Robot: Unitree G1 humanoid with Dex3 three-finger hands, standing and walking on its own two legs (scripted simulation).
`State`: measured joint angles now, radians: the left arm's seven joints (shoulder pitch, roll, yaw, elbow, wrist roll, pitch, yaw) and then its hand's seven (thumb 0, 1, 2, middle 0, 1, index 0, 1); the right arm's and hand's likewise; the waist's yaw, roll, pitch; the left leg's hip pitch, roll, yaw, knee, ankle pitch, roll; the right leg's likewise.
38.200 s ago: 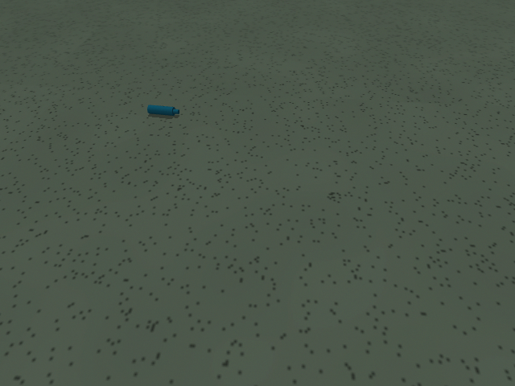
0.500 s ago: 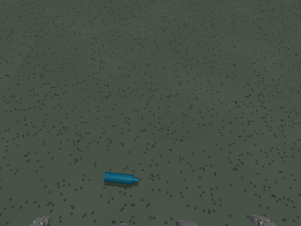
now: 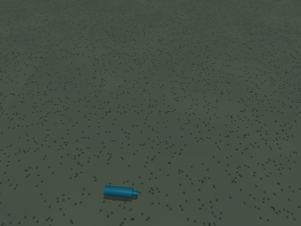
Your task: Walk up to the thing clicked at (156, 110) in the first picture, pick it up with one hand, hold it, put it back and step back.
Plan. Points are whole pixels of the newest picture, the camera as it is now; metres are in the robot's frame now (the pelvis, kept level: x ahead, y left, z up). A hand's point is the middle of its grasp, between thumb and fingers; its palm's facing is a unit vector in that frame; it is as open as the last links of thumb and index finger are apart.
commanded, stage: walk up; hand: left
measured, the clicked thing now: (121, 191) +0.46 +0.18 -0.74
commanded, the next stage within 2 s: stand in 0.32 s
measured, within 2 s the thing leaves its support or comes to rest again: neither
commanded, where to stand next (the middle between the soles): +0.06 -0.02 m, yaw -3 degrees
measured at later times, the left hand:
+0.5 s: hand out of the picture +0.10 +0.24 -0.14, palm faces -0.01 -0.94 -0.34, open 7.4 cm
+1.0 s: hand out of the picture +0.09 +0.24 -0.14, palm faces -0.02 -0.94 -0.35, open 7.4 cm
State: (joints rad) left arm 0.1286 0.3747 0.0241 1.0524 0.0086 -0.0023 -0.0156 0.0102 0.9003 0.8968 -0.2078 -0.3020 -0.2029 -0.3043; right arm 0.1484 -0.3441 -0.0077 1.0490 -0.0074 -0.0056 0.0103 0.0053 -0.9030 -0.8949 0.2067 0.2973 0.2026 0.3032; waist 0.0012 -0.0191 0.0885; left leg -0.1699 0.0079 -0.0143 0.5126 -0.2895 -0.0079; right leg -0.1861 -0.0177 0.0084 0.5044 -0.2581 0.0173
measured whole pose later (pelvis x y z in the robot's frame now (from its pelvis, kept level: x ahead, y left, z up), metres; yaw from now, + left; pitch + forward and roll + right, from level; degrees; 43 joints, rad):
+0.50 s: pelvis +0.01 -0.01 +0.01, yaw +0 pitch -2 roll +0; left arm 0.08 0.35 0.01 1.13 0.01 -0.02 -0.01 0.01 0.90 0.90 -0.21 -0.30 -0.20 -0.30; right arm 0.09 -0.36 -0.01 1.11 -0.01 -0.02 0.00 0.00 -0.90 -0.90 0.21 0.30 0.20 0.30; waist 0.00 0.01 0.05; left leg -0.08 0.02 -0.02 0.33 -0.20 -0.02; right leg -0.11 0.00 0.00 0.33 -0.19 0.01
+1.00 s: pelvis +0.01 -0.01 +0.01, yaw +0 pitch -2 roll +0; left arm 0.09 0.35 0.01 1.14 0.01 -0.01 -0.01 0.01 0.90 0.90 -0.21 -0.30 -0.20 -0.30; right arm 0.10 -0.35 0.00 1.14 -0.01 -0.01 0.00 0.00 -0.90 -0.89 0.21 0.30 0.20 0.30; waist -0.01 0.01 0.05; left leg -0.08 0.02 -0.02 0.30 -0.18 -0.03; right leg -0.11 0.00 0.00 0.32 -0.17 0.00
